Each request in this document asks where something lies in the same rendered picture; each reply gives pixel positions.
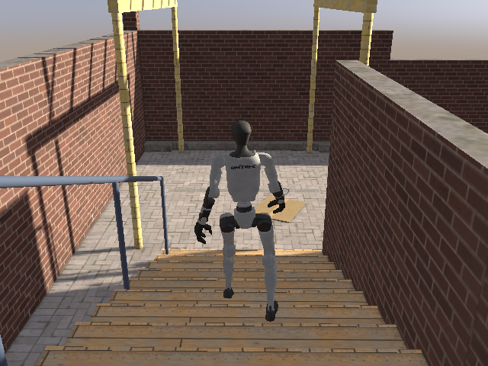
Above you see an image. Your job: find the left robot forearm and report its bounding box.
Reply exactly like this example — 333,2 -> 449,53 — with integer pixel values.
197,187 -> 215,225

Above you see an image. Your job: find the right robot forearm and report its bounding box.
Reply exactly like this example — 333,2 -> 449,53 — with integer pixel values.
272,181 -> 284,204

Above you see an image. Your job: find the robot left hand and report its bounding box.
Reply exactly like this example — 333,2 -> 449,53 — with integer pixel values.
194,222 -> 212,244

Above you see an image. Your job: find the left robot shin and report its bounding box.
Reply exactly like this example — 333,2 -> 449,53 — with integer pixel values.
223,245 -> 233,290

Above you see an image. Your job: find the robot torso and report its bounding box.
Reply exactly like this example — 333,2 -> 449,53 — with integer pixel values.
225,150 -> 261,229

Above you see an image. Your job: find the robot right upper arm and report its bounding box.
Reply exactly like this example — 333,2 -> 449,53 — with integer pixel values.
258,152 -> 281,193

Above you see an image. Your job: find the robot left upper arm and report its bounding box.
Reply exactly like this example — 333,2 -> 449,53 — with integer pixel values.
208,154 -> 226,198

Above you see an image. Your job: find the robot right hand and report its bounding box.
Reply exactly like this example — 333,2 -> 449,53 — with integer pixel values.
268,200 -> 285,214

